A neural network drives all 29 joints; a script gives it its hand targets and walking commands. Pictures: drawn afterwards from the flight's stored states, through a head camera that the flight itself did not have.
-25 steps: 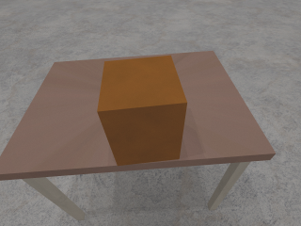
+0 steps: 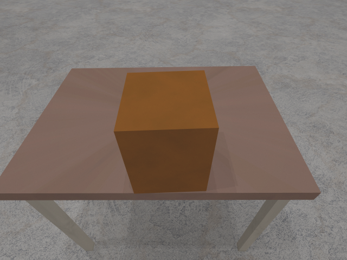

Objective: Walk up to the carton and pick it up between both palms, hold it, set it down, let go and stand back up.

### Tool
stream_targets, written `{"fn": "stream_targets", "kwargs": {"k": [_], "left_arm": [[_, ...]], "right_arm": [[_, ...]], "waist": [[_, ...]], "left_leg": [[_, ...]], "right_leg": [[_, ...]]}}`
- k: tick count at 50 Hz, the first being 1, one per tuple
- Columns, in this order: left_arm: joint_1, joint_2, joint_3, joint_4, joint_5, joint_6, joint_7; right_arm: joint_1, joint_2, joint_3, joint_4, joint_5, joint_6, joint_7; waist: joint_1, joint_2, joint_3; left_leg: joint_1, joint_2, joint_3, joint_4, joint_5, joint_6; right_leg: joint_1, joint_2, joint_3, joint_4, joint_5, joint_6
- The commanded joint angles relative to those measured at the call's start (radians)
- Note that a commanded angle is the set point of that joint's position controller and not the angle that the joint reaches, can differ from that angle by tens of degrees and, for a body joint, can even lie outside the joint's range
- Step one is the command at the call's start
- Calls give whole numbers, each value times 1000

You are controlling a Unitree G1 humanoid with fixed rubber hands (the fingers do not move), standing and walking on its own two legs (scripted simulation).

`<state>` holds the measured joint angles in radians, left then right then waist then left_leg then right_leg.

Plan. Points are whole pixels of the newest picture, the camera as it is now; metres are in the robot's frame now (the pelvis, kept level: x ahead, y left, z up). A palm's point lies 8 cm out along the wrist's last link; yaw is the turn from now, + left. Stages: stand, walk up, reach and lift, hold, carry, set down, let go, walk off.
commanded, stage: walk up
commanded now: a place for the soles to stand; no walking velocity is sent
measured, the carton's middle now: (168, 133) +0.44 +0.04 +0.07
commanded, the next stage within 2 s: reach and lift in 1.34 s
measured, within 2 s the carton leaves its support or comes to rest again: neither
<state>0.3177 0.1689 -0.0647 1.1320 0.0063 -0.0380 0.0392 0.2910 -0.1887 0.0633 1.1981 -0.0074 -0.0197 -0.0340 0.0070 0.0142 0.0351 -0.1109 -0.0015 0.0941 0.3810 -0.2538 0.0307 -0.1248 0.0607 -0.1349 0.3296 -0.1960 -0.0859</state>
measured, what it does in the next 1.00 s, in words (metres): stands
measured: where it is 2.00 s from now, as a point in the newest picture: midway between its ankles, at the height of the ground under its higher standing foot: outside the picture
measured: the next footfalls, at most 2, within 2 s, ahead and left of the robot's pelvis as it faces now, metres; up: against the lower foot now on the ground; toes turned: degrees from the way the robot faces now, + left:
none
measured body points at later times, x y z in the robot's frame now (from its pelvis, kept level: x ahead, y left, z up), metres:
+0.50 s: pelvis -0.01 +0.02 +0.00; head +0.00 +0.02 +0.45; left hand -0.03 +0.24 -0.16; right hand -0.05 -0.20 -0.16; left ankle -0.03 +0.09 -0.74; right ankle +0.00 -0.06 -0.74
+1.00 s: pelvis -0.01 +0.04 +0.00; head +0.00 +0.05 +0.45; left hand -0.03 +0.27 -0.16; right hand -0.05 -0.18 -0.16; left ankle -0.03 +0.09 -0.74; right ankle +0.00 -0.06 -0.74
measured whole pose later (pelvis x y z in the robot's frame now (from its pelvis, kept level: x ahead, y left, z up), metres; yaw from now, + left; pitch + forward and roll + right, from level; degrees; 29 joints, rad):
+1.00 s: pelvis -0.01 +0.04 +0.00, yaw +2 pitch -1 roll -1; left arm 0.28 0.18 -0.08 1.18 0.01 -0.03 0.04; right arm 0.35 -0.17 0.07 1.21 0.00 -0.04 -0.04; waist 0.00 0.00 0.02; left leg -0.11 -0.08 0.07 0.34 -0.22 0.09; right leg -0.15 -0.02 -0.15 0.37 -0.20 -0.03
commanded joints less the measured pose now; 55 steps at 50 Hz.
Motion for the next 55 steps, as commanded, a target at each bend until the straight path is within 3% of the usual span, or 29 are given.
{"fn": "stream_targets", "kwargs": {"k": [1,5,6,8,9,11,12,13,15,16,19,22,26,27,29,30,32,37,39,43,44,45,47,52,53,55], "left_arm": [[59,95,18,-12,2,-5,6],[72,96,17,6,5,-1,3],[62,104,17,10,3,-1,4],[48,107,19,7,3,-2,4],[70,98,17,12,1,-4,5],[64,103,17,15,1,-7,1],[63,93,15,19,5,-6,0],[69,90,15,29,4,-4,1],[53,83,7,19,3,-3,2],[38,97,11,16,1,-2,1],[48,82,3,26,4,-2,-1],[53,93,6,33,4,-3,1],[37,96,-2,35,5,-4,1],[41,83,-4,36,6,-3,2],[44,89,-3,36,3,-2,1],[38,88,-6,35,3,-1,0],[38,95,-5,44,5,-1,3],[43,99,-4,44,5,0,5],[29,94,-6,37,6,1,6],[20,101,-2,39,2,3,4],[14,86,-7,39,5,2,6],[34,80,-12,41,3,1,5],[22,98,-7,45,1,1,6],[28,97,-9,47,4,9,11],[33,91,-12,57,3,10,10],[24,95,-12,52,3,6,13]], "right_arm": [[106,-84,-11,23,3,-6,-11],[82,-91,-7,16,1,-2,-10],[90,-67,-4,21,6,-4,-11],[98,-82,-4,26,3,-10,-9],[80,-96,-9,20,1,-11,-9],[94,-87,-7,29,3,-12,-11],[93,-89,-7,23,2,-13,-12],[90,-80,-6,25,3,-12,-12],[107,-86,-9,33,8,-14,-10],[114,-80,-3,32,10,-14,-11],[92,-96,-4,27,5,-15,-11],[113,-78,1,38,4,-16,-9],[134,-85,-1,39,8,-21,-12],[131,-93,-5,31,8,-21,-11],[131,-86,-3,33,8,-18,-13],[124,-86,-3,28,10,-16,-13],[132,-85,-5,33,10,-17,-10],[138,-79,-6,25,12,-19,-11],[149,-88,-6,31,13,-19,-10],[152,-92,-10,24,9,-20,-12],[169,-85,-9,27,8,-20,-13],[158,-100,-10,20,7,-22,-12],[166,-96,-13,24,10,-18,-16],[173,-88,-15,19,13,-13,-14],[165,-86,-14,20,12,-11,-13],[172,-74,-8,9,24,-10,-14]], "waist": [[-8,-40,29],[-8,18,82],[-10,-14,80],[-11,-13,58],[4,9,52],[5,-20,37],[1,10,36],[5,-25,50],[-6,-13,51],[-11,-43,53],[-3,6,71],[-3,-5,77],[-11,-30,58],[-7,-3,42],[2,-16,38],[-2,15,77],[-12,15,69],[-5,-1,61],[-6,-13,74],[-11,-12,75],[-18,-14,61],[-8,8,35],[-7,-19,27],[-9,26,72],[-8,23,77],[-10,9,57]], "left_leg": [[-50,139,-128,-43,123,9],[-60,138,-138,-57,92,15],[-61,141,-149,-62,98,21],[-70,146,-157,-68,98,24],[-65,142,-161,-60,110,24],[-38,140,-155,-71,108,23],[-39,143,-163,-78,105,28],[-55,147,-165,-73,105,28],[-59,145,-164,-82,98,22],[-69,146,-164,-91,98,24],[-71,141,-164,-83,123,21],[-83,138,-171,-90,101,20],[-51,148,-183,-92,178,17],[-47,145,-185,-89,160,17],[-55,143,-183,-93,116,16],[-60,134,-178,-102,105,15],[-73,132,-182,-99,116,23],[-66,142,-198,-103,152,-4],[-109,136,-199,-106,142,8],[-85,140,-215,-120,157,-11],[-75,145,-219,-117,210,-15],[-62,139,-214,-108,204,-10],[-44,140,-213,-111,190,-22],[-91,141,-231,-135,175,-36],[-84,132,-228,-135,131,-32],[-68,144,-227,-145,186,-34]], "right_leg": [[17,-226,211,-55,254,53],[-30,-223,217,-73,137,34],[-33,-223,205,-76,109,33],[-5,-214,205,-73,85,34],[1,-222,212,-76,118,45],[-4,-219,202,-66,117,29],[-1,-215,201,-62,101,23],[-11,-220,200,-75,86,40],[-6,-210,186,-63,77,29],[-8,-210,178,-52,70,24],[-24,-217,186,-58,89,27],[-13,-214,176,-58,55,25],[-10,-211,170,-39,96,22],[-12,-210,175,-42,83,26],[-10,-212,166,-45,52,25],[-42,-216,173,-42,54,21],[-18,-214,168,-43,47,28],[-27,-212,155,-23,49,32],[-3,-216,148,-32,51,35],[-34,-214,144,-18,41,35],[-17,-212,148,-13,53,36],[-18,-217,145,-16,49,39],[-27,-208,146,-9,42,35],[-34,-216,138,1,18,41],[-44,-213,140,-6,9,40],[-48,-209,122,35,17,37]]}}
